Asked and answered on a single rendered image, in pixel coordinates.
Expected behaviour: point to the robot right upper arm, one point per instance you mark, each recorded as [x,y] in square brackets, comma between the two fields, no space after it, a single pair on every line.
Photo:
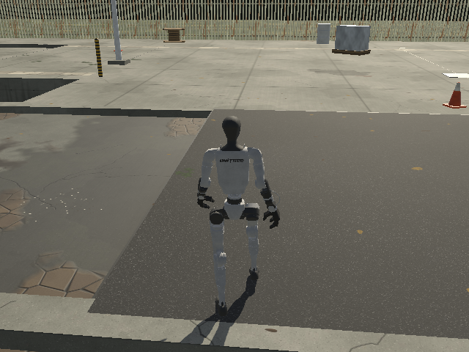
[259,168]

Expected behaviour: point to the robot left upper arm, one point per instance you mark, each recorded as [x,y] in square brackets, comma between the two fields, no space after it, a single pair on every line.
[207,165]

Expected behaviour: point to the left robot hand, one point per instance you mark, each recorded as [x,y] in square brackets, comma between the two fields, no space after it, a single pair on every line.
[207,198]

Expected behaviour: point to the humanoid robot head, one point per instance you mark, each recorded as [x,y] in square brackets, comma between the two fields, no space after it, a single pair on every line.
[231,126]

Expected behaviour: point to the robot left forearm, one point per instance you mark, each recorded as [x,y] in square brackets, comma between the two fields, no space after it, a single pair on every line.
[201,191]

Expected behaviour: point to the right robot hand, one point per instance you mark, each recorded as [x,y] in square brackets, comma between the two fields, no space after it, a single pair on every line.
[275,218]

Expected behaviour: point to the robot right forearm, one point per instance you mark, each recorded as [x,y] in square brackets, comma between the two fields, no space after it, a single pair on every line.
[268,197]

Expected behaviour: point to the right robot foot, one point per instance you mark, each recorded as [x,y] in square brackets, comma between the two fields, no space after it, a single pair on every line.
[254,274]

